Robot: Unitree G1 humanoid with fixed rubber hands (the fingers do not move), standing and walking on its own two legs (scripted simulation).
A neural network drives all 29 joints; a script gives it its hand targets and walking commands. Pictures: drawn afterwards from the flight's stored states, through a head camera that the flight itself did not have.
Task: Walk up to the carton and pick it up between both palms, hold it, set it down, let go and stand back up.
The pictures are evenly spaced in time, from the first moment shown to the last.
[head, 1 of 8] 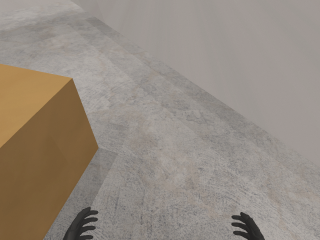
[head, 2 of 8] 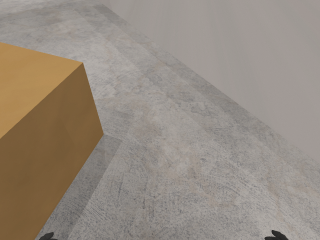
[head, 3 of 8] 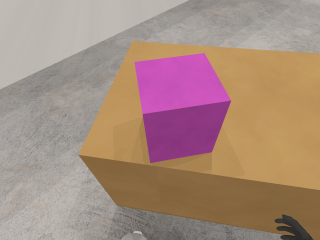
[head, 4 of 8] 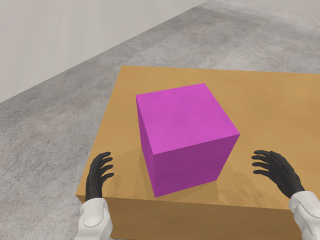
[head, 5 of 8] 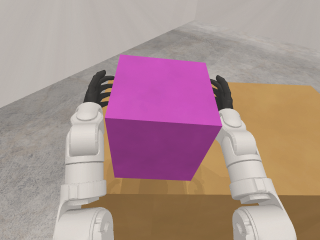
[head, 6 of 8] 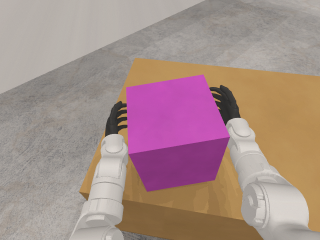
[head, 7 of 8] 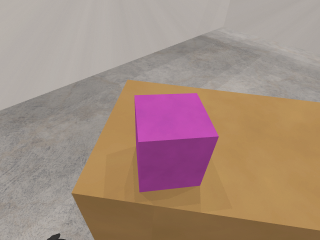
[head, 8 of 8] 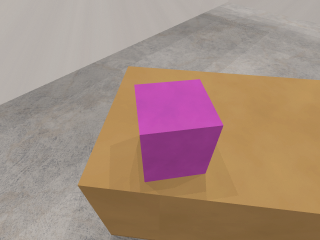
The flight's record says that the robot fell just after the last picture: no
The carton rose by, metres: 0.17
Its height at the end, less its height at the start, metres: +0.00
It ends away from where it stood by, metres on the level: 0.03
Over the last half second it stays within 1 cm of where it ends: yes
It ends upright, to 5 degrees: yes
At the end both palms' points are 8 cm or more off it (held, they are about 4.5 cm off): yes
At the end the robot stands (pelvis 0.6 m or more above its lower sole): yes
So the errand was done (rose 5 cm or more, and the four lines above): yes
